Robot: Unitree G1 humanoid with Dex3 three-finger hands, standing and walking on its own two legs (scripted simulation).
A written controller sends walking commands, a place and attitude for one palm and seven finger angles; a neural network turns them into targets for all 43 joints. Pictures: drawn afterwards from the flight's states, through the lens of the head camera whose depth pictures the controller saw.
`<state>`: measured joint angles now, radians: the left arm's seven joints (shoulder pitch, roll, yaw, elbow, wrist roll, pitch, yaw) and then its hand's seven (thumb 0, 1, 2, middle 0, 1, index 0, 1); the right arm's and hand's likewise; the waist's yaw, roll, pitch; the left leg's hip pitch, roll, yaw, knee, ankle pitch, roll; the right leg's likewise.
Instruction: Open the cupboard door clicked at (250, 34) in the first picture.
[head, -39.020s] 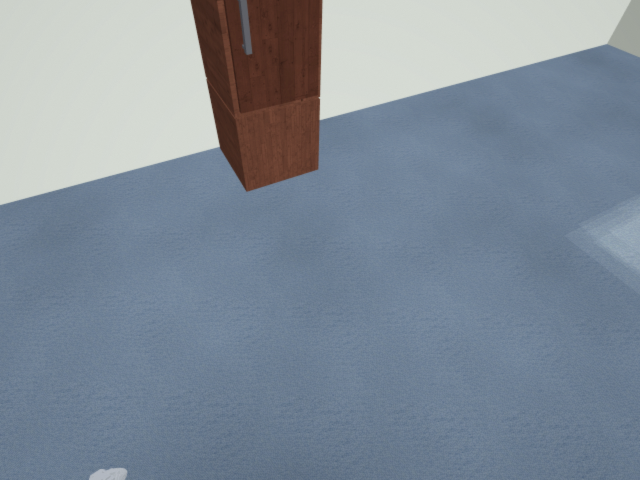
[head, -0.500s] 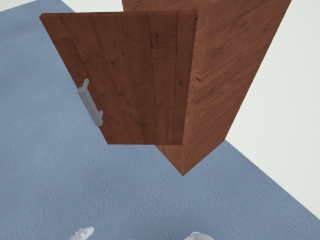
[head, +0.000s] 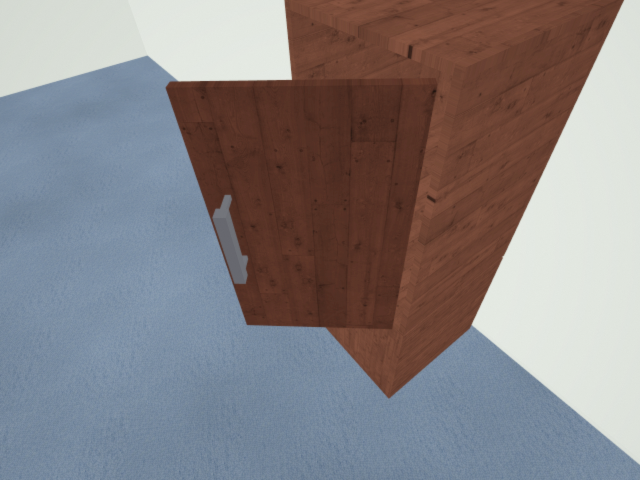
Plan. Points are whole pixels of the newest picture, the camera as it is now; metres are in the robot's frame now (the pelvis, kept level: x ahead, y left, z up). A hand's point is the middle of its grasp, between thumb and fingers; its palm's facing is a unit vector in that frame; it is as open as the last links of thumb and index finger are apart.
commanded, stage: come to a stop and stand still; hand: left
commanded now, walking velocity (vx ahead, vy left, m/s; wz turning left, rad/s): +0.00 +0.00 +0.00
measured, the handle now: (234, 241) +0.49 +0.21 -0.01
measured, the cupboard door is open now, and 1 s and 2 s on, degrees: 49 49 49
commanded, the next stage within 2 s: look again from close up in 0.74 s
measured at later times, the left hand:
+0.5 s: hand out of the picture +0.08 +0.17 -0.16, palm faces -0.02 -0.97 -0.23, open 7.3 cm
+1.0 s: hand out of the picture +0.05 +0.15 -0.16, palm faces +0.01 -0.98 -0.20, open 7.4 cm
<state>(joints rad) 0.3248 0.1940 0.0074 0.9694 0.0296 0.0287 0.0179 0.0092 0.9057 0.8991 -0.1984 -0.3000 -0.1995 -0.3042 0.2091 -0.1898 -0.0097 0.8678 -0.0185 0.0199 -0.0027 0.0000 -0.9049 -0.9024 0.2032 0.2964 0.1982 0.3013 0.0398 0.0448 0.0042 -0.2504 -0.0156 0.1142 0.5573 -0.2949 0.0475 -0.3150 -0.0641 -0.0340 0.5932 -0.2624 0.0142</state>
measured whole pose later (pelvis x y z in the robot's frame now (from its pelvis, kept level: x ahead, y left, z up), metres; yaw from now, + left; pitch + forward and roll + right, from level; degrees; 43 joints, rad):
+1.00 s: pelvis +0.05 -0.03 +0.01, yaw -1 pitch +0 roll +1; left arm 0.26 0.16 -0.01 1.12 0.01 -0.01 0.03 0.01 0.91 0.90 -0.20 -0.30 -0.20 -0.30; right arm 0.25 -0.16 0.01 1.14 -0.01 -0.03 -0.03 0.00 -0.91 -0.90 0.20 0.30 0.20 0.30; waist 0.01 0.00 0.03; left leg -0.11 0.02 0.10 0.39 -0.27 0.00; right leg -0.19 -0.02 -0.05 0.45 -0.25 -0.01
